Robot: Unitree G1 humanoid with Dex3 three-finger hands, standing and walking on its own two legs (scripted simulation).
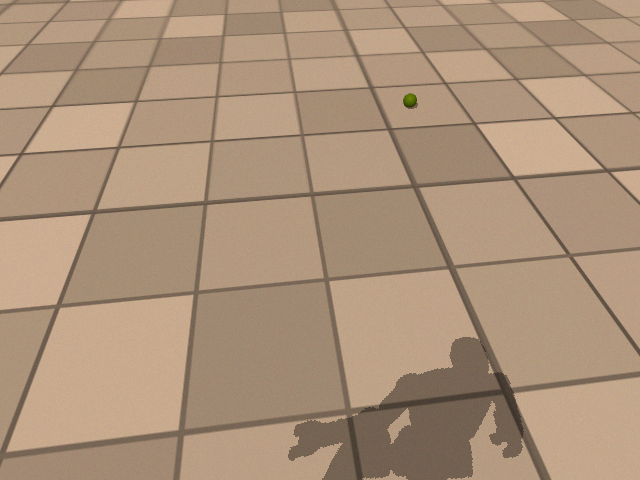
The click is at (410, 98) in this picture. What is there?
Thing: free ball
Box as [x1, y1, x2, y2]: [403, 93, 416, 107]
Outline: 410,93 407,94 403,99 404,104 408,107 414,105 416,102 416,97
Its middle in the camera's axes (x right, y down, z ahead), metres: +0.56 -0.86 +2.42
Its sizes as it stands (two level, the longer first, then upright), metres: 0.083 0.083 0.083
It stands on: the floor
